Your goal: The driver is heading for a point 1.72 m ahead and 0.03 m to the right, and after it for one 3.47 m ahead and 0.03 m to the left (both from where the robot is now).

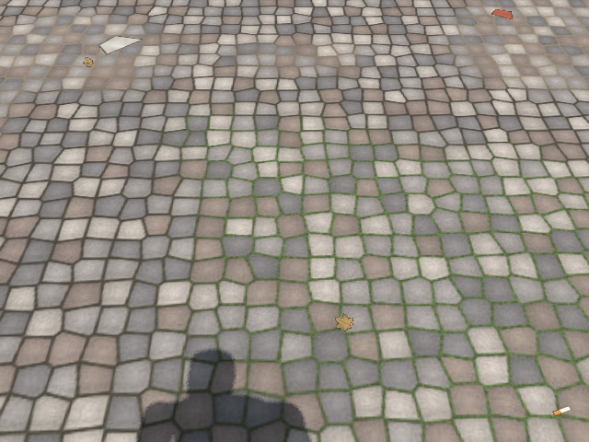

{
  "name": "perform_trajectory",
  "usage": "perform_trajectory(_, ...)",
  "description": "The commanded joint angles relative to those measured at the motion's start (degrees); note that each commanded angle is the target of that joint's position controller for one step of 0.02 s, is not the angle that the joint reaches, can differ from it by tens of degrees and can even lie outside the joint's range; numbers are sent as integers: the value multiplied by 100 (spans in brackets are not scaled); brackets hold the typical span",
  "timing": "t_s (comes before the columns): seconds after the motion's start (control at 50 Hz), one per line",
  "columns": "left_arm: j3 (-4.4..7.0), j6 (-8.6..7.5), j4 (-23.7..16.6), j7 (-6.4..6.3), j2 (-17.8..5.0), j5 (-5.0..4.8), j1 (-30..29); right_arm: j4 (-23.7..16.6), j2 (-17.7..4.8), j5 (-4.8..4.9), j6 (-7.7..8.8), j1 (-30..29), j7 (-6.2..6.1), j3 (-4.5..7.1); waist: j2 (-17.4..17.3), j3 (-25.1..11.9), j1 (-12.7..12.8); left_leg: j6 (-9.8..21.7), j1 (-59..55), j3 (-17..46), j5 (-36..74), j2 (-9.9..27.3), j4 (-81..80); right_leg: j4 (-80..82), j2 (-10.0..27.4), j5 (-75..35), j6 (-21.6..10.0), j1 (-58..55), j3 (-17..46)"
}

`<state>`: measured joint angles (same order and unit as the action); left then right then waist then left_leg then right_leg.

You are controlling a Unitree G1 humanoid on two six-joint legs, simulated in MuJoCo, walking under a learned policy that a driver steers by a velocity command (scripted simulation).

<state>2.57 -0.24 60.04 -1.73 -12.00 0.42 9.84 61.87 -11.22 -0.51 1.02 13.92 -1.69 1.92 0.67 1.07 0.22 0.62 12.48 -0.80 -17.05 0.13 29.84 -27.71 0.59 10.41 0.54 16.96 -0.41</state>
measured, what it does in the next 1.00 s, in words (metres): stands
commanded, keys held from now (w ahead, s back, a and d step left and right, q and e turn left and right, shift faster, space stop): no key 0.88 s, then w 0.12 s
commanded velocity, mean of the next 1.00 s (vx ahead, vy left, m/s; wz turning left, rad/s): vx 0.02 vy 0.00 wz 0.00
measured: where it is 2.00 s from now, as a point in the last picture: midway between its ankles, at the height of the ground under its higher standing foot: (328, 422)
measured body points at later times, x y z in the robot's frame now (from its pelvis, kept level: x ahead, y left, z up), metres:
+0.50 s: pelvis +0.02 +0.02 +0.00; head +0.03 +0.02 +0.45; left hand +0.06 +0.27 -0.15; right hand +0.05 -0.23 -0.15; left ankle -0.01 +0.11 -0.74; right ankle +0.05 -0.13 -0.74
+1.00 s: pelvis +0.04 +0.01 +0.00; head +0.04 +0.01 +0.45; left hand +0.05 +0.26 -0.16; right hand +0.02 -0.23 -0.16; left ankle -0.01 +0.11 -0.74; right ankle +0.04 -0.11 -0.72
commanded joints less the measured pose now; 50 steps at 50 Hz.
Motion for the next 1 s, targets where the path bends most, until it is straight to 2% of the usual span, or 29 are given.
perform_trajectory(0.02, 92, -36, -147, -17, -491, -10, -13, -157, -621, 12, 41, 192, -14, 81, -220, -79, -22, 212, 408, 391, 537, 389, -798, 209, 177, -571, -131, -536, 159)
perform_trajectory(0.12, 98, -12, -4, -43, -525, -22, 103, -168, -597, 24, 30, 224, 2, 65, -103, -84, -23, 227, 279, 345, 902, 345, -754, 166, 206, -787, -95, -611, 172)
perform_trajectory(0.28, 97, 18, 155, -84, -554, -37, 172, -170, -535, 27, 5, 243, 29, 49, -109, -38, -8, 235, 167, 299, 1179, 290, -765, 134, 233, -858, -59, -662, 178)
perform_trajectory(0.88, 58, 40, 455, -125, -431, -49, 380, -110, -421, 31, 1, 631, 16, -3, -87, 170, 2, 216, 182, 253, 863, 201, -914, 217, 229, -625, 6, -654, 148)
perform_trajectory(0.9, 43, 46, 506, -127, -367, -47, 477, -60, -408, 35, -8, 743, 5, -1, -146, 46, -5, 252, 124, 257, 235, 181, -1001, 152, 132, -135, 7, -685, 30)
perform_trajectory(0.92, 49, 52, 507, -134, -361, -74, 456, -51, -543, 78, -30, 808, -13, 51, -264, 139, -60, 375, 154, 388, -877, 213, -1137, -125, -56, 630, -7, -478, -182)
perform_trajectory(0.94, 65, 37, 443, -137, -379, -99, 348, -88, -785, 127, -44, 857, -32, 134, -531, 325, -143, 607, 198, 809, -2091, 465, -1388, -600, -242, 1394, -29, -39, -414)
perform_trajectory(0.96, 70, -18, 292, -125, -394, -104, 87, -116, -961, 163, -27, 1024, -41, 193, -796, 589, -274, 914, 119, 1555, -3015, 1006, -1801, -1152, -261, 1663, -72, 645, -506)
perform_trajectory(0.98, 52, -109, 120, -86, -346, -130, -172, -138, -1143, 180, 28, 1112, -50, 268, -1053, 867, -373, 1266, 149, 2384, -3345, 1623, -2153, -1755, -36, 1585, -187, 1133, -319)
perform_trajectory(1.0, 61, -207, -17, -39, -356, -186, -393, -169, -1141, 137, 115, 1145, -62, 289, -1071, 1088, -425, 1511, -34, 2874, -3090, 1992, -2344, -2380, 208, 1761, -280, 1780, -52)
Keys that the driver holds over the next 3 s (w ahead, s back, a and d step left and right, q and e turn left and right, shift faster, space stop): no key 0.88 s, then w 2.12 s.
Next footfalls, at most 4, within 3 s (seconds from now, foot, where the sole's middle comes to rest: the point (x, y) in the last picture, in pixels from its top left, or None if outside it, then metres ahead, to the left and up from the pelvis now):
1.22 right None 0.17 -0.15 -0.77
1.72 left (270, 425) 0.55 0.08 -0.77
2.26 right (366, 308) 0.87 -0.17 -0.77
2.84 left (280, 216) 1.19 0.07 -0.77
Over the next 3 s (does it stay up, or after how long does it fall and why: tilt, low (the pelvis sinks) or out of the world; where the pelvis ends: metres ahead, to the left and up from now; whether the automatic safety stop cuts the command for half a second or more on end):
stays up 1.10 -0.02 0.00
